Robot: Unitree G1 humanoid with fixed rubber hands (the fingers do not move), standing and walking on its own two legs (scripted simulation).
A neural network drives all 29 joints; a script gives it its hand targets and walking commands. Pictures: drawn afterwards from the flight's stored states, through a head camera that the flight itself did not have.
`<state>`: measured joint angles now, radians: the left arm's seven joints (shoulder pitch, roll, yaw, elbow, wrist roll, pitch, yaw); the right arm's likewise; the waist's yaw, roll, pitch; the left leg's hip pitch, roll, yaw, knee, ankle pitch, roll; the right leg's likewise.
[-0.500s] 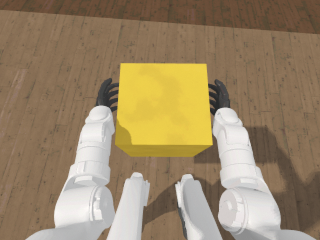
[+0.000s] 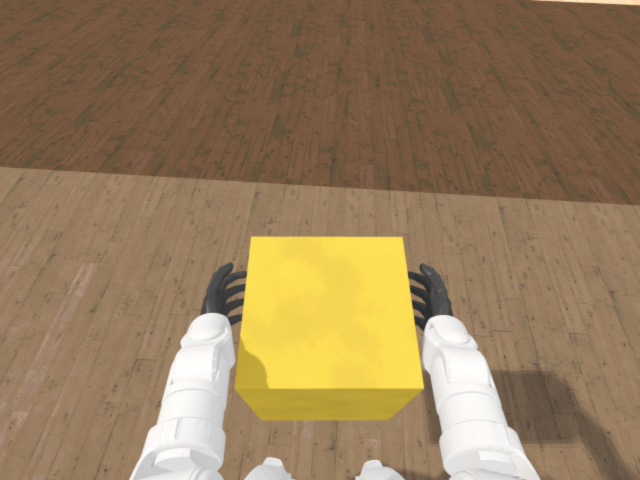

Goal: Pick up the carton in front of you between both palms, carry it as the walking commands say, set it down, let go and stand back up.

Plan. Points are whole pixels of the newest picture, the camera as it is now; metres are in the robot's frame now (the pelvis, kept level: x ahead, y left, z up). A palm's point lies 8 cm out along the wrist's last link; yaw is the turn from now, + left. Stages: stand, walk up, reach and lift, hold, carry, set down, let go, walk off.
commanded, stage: reach and lift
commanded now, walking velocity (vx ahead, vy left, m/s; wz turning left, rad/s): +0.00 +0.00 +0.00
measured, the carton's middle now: (325, 336) +0.33 +0.00 -0.10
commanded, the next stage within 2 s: hold in 1.30 s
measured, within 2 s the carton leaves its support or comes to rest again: neither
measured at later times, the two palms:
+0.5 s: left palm (196, 311) +0.29 +0.15 +0.07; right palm (467, 312) +0.30 -0.15 +0.07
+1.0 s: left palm (195, 301) +0.30 +0.15 +0.08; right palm (469, 302) +0.30 -0.15 +0.08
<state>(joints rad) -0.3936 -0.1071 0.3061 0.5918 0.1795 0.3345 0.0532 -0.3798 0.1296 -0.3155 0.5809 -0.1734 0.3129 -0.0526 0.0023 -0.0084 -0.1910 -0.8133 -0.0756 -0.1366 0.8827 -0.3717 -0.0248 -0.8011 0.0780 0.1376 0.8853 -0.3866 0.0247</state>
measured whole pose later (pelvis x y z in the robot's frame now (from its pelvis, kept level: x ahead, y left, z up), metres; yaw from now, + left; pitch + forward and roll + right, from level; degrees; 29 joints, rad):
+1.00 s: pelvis +0.01 +0.00 +0.05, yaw +0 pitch -4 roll +0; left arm -0.28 -0.15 0.25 0.33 0.28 0.66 0.01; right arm -0.28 0.16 -0.26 0.33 -0.28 0.64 0.01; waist 0.00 0.00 -0.01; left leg -0.14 -0.04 -0.14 0.42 -0.21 -0.01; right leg -0.13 0.04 0.15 0.43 -0.23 0.01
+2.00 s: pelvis +0.01 +0.00 +0.06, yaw +0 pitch -7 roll +0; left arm -0.28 -0.16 0.24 0.25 0.28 0.76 0.00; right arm -0.29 0.16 -0.25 0.25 -0.28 0.75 0.02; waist 0.00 0.00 0.01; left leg -0.07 -0.04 -0.13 0.39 -0.19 -0.01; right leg -0.06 0.04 0.14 0.39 -0.21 0.01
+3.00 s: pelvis +0.33 -0.01 +0.05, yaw +0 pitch +6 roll +2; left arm -0.16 -0.13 0.11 -0.37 0.09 1.22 0.11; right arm -0.16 0.13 -0.10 -0.37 -0.11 1.20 -0.09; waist 0.05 -0.03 -0.11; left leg -0.58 0.04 0.17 0.66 -0.23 0.01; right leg 0.01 -0.04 -0.15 0.26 -0.37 -0.01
